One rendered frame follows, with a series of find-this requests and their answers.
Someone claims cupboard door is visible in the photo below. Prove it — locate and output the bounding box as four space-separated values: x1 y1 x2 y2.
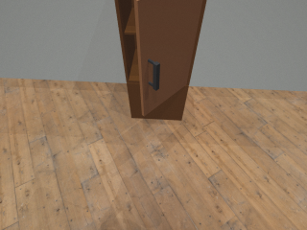
133 0 203 117

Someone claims handle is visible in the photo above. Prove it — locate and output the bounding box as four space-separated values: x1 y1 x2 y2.
148 59 160 91

